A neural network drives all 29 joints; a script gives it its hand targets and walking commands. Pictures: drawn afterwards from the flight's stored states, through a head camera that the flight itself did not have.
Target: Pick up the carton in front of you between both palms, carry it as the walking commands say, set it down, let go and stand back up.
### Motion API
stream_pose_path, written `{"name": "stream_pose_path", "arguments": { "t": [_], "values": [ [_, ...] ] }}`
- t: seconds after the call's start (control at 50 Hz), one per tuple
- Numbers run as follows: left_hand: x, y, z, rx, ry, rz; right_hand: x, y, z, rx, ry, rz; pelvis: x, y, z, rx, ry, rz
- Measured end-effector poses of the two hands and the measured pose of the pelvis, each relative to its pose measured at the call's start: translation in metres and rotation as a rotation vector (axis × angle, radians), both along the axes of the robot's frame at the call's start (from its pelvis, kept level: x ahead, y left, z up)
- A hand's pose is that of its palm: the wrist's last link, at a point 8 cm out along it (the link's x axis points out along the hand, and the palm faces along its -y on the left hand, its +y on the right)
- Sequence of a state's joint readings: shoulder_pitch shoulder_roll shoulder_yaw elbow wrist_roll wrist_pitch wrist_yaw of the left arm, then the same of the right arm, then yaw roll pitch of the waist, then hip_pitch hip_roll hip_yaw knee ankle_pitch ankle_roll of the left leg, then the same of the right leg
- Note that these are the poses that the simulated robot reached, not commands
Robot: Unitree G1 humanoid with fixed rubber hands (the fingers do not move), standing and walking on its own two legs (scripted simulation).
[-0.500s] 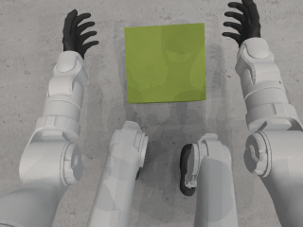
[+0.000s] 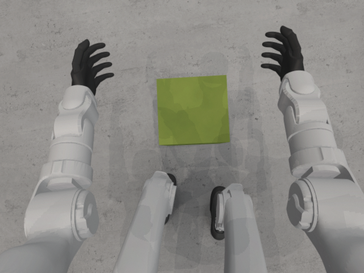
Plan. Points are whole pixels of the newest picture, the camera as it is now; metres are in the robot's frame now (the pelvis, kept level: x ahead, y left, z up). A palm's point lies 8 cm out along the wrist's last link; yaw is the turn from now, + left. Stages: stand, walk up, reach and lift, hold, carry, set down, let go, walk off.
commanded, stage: set down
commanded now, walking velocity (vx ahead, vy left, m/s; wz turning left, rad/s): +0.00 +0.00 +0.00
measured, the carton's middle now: (192, 116) +0.46 +0.04 -0.45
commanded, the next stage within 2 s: let go in 0.12 s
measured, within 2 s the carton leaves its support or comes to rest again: neither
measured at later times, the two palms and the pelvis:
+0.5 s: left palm (34, 107) +0.38 +0.26 +0.03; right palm (342, 118) +0.41 -0.17 +0.02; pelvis +0.06 +0.01 +0.13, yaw -1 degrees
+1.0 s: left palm out of the picture +0.26 +0.23 +0.13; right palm out of the picture +0.28 -0.23 +0.12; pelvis +0.10 +0.00 +0.20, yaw +1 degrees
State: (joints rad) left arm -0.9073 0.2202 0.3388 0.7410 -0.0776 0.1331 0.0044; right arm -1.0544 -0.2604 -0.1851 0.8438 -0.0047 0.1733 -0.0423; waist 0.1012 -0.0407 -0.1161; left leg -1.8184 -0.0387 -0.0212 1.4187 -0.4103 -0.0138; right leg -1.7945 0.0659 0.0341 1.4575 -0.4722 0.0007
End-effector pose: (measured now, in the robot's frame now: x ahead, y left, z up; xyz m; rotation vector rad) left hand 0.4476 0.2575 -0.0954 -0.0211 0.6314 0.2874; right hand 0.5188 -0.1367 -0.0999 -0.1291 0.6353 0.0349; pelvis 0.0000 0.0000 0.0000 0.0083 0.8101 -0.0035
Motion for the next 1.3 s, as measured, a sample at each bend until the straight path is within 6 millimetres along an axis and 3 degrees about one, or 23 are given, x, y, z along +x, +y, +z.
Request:
{"name": "stream_pose_path", "arguments": {
  "t": [0.18, 0.26, 0.46, 0.6, 0.86, 0.96, 1.06, 1.3],
  "values": [
    [-0.002, -0.001, 0.047, 0.006, 0.008, -0.02, -0.004, -0.004, 0.048, -0.008, 0.011, -0.003, 0.012, 0.002, 0.048, -0.003, -0.024, -0.001],
    [-0.007, -0.003, 0.063, 0.025, 0.032, -0.067, -0.015, -0.008, 0.063, -0.035, 0.024, -0.02, 0.019, 0.003, 0.067, -0.007, -0.044, -0.001],
    [-0.061, 0.001, 0.11, 0.079, 0.15, -0.21, -0.093, -0.027, 0.106, -0.094, 0.097, -0.094, 0.049, 0.012, 0.121, -0.019, -0.188, -0.003],
    [-0.095, 0.005, 0.151, 0.082, 0.162, -0.231, -0.127, -0.04, 0.143, -0.089, 0.103, -0.088, 0.07, 0.017, 0.149, -0.018, -0.312, -0.002],
    [-0.173, -0.015, 0.213, 0.078, 0.176, -0.222, -0.204, -0.073, 0.201, -0.082, 0.12, -0.078, 0.098, 0.008, 0.189, -0.004, -0.588, 0.002],
    [-0.189, -0.023, 0.224, 0.079, 0.177, -0.227, -0.231, -0.089, 0.218, -0.088, 0.128, -0.077, 0.102, 0.0, 0.197, 0.003, -0.698, 0.008],
    [-0.191, -0.031, 0.226, 0.076, 0.174, -0.241, -0.25, -0.101, 0.229, -0.091, 0.139, -0.08, 0.102, -0.008, 0.199, 0.007, -0.788, 0.013],
    [-0.19, -0.035, 0.228, 0.084, 0.186, -0.259, -0.26, -0.103, 0.234, -0.082, 0.157, -0.081, 0.096, -0.01, 0.198, 0.002, -0.895, 0.008]
  ]
}}
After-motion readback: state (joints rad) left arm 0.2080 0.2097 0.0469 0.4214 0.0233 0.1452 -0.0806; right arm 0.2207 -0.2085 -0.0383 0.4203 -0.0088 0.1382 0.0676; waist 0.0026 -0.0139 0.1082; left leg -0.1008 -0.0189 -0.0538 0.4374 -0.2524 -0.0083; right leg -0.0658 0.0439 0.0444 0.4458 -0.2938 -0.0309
